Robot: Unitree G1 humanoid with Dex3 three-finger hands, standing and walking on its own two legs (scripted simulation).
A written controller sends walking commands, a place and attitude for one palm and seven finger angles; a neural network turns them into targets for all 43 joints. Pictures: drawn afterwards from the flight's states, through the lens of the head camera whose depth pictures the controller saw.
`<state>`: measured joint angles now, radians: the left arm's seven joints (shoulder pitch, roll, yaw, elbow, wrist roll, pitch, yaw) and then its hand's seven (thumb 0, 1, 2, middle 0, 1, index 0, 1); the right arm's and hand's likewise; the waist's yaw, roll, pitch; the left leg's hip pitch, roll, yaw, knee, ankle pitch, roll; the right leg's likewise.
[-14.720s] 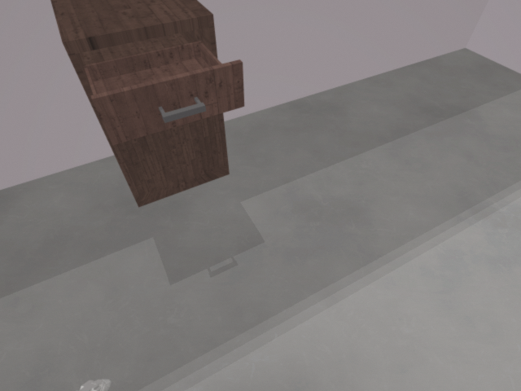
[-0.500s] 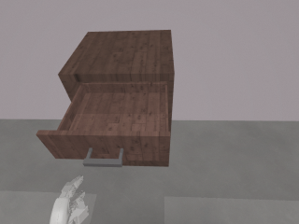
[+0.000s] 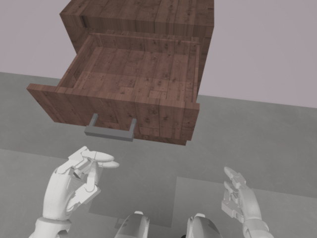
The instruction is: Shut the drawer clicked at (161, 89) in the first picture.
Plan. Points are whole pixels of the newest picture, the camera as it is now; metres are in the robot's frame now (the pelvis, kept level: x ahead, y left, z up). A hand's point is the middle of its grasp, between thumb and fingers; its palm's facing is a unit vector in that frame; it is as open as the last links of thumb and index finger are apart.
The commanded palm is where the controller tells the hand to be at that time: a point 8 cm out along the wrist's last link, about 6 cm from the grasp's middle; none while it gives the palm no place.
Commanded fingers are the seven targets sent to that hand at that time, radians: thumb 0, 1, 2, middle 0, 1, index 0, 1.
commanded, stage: raise the hand and make a fist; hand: left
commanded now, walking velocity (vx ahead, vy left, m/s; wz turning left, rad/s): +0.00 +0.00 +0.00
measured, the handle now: (111, 126) +0.39 +0.17 +0.02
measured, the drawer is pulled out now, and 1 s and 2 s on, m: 0.29 0.29 0.29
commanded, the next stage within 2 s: bring the fist close to the handle in 1.22 s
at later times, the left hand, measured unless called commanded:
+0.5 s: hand (97, 186) +0.21 +0.14 +0.09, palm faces -0.11 -0.99 -0.02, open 3.1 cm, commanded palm +0.18 +0.21 +0.10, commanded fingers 0.00 0.90 0.90 -1.40 -1.60 -1.40 -1.60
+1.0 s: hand (82, 178) +0.21 +0.16 +0.12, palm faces -0.01 -1.00 -0.01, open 3.2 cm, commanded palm +0.17 +0.21 +0.12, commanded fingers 0.00 0.90 0.90 -1.40 -1.60 -1.40 -1.60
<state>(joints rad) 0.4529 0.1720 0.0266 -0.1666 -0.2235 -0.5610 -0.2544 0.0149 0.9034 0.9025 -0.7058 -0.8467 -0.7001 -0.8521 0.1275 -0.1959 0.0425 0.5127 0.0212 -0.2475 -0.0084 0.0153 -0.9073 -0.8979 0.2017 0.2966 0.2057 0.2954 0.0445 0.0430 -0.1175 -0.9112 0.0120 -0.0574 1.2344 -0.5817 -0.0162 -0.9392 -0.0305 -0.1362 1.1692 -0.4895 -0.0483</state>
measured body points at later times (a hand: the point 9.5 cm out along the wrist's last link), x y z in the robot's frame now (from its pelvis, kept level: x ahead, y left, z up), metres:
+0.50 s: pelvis +0.03 +0.02 +0.02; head +0.09 +0.02 +0.47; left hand +0.21 +0.20 +0.09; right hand +0.22 -0.23 -0.03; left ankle +0.01 +0.12 -0.64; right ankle +0.05 -0.10 -0.64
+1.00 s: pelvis +0.03 +0.02 +0.04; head +0.08 +0.02 +0.48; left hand +0.21 +0.22 +0.13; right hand +0.21 -0.21 -0.03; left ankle +0.01 +0.12 -0.64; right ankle +0.05 -0.10 -0.64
